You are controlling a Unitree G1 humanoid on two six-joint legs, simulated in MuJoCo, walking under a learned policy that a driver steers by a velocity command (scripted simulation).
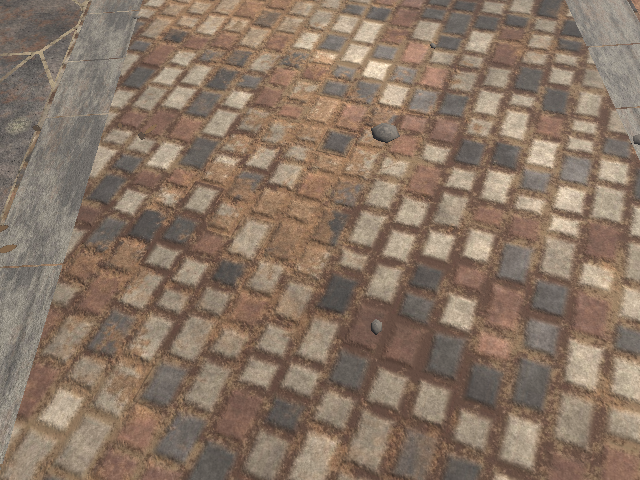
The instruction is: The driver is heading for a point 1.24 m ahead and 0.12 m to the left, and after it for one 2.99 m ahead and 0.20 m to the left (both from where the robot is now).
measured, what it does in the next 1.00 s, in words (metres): walks ahead: left foot, then right foot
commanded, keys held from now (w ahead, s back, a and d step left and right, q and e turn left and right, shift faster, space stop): e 0.04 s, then w+e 0.08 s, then w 0.18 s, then w+q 0.70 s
